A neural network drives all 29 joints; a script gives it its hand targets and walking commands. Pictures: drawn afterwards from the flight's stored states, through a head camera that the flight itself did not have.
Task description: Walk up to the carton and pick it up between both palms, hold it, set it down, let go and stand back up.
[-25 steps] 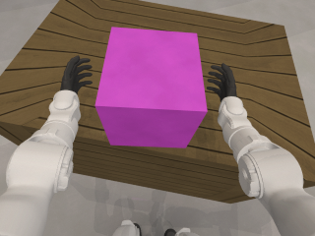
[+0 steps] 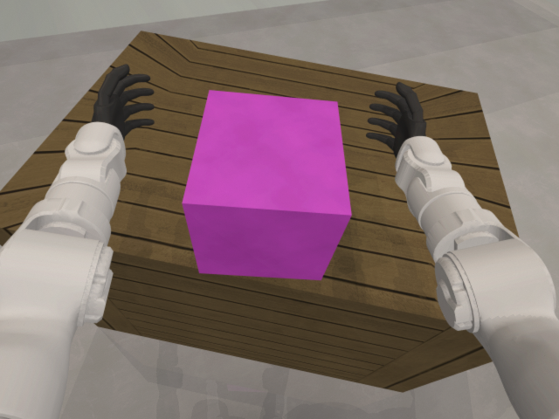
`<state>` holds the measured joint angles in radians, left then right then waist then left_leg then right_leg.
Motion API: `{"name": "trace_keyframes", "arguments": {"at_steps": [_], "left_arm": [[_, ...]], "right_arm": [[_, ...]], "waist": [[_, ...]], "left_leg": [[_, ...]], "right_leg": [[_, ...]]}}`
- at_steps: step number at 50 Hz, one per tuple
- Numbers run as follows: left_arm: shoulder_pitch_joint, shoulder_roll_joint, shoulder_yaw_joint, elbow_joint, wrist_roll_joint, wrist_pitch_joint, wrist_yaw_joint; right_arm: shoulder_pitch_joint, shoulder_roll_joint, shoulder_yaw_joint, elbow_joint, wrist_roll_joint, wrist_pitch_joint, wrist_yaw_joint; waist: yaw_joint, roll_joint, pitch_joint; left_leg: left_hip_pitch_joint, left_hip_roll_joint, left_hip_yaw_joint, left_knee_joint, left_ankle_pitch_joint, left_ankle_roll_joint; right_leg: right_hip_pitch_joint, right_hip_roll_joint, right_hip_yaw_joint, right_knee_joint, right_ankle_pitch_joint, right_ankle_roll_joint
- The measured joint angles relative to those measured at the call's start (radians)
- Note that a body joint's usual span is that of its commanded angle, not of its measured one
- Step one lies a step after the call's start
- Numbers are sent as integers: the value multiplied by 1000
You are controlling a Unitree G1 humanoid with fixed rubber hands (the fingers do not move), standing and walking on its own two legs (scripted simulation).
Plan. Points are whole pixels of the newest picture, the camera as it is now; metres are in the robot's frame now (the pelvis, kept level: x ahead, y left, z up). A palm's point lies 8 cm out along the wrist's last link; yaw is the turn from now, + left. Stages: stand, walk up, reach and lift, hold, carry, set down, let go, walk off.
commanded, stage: set down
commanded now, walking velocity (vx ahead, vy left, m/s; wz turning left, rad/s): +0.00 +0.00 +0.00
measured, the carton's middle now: (267, 188) +0.49 +0.04 +0.00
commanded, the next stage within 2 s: none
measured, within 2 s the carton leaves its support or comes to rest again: neither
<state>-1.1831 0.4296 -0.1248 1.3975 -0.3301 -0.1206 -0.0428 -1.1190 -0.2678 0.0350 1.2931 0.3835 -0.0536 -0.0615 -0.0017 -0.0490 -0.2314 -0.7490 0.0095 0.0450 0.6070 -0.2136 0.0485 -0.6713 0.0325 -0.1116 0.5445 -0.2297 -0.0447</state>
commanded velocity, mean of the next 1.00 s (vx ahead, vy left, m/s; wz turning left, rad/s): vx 0.00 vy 0.00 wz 0.00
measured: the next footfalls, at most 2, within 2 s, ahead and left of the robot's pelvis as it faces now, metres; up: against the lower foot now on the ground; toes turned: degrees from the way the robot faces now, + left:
none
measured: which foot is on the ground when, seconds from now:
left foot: down 0.00-1.00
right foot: down 0.00-1.00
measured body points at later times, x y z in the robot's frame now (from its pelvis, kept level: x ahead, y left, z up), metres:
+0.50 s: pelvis +0.01 -0.01 +0.02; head +0.05 +0.02 +0.47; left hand +0.45 +0.24 +0.11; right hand +0.44 -0.19 +0.10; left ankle +0.03 +0.09 -0.72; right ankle +0.00 -0.10 -0.72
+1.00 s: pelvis +0.01 -0.01 +0.02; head +0.02 +0.02 +0.47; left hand +0.38 +0.25 +0.07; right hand +0.37 -0.17 +0.06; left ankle +0.03 +0.09 -0.72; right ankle +0.00 -0.10 -0.72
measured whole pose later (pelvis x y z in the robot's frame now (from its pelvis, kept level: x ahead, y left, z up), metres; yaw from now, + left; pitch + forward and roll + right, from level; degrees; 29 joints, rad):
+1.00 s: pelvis +0.01 -0.01 +0.02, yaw +0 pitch +3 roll -1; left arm -0.48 0.34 0.09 0.85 -0.18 -0.10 -0.09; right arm -0.42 -0.12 0.05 0.78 0.29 -0.12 -0.16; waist 0.01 -0.05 -0.03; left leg -0.31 0.01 0.04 0.49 -0.22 0.03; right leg -0.24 0.05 -0.08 0.42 -0.23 -0.05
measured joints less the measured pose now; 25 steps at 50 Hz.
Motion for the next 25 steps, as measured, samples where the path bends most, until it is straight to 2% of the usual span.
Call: {"name": "trace_keyframes", "arguments": {"at_steps": [7, 12, 14, 17, 21, 25], "left_arm": [[47, 26, 9, -105, 10, 78, 15], [102, 14, 60, -194, 58, 140, 5], [111, 15, 38, -174, 45, 149, -4], [134, 2, 39, -170, 48, 126, -7], [205, -27, 105, -193, 107, 75, -26], [313, -55, 162, -243, 140, 42, -37]], "right_arm": [[37, -2, -34, -68, -3, 47, -11], [81, -7, -12, -105, 6, 80, -20], [92, 2, -46, -92, -39, 88, -29], [132, 3, -55, -111, -59, 74, -31], [213, 4, 16, -147, -17, 25, -37], [339, 25, 63, -239, 17, -16, -53]], "waist": [[2, 4, 5], [13, 11, 48], [0, 19, 65], [-6, 23, 78], [-5, 26, 103], [0, 21, 120]], "left_leg": [[60, 6, -8, -40, 8, -5], [151, 7, -6, -73, 9, -6], [183, 2, -14, -88, 13, -7], [212, -1, -14, -104, 18, -8], [255, 1, -4, -116, 16, -9], [288, -2, 8, -130, 17, -10]], "right_leg": [[77, 13, -3, -76, 27, -1], [171, 18, 4, -122, 37, 0], [207, 14, -2, -138, 39, 0], [234, 13, 0, -150, 41, 0], [269, 15, 13, -154, 40, 0], [285, 12, 26, -140, 30, -1]]}}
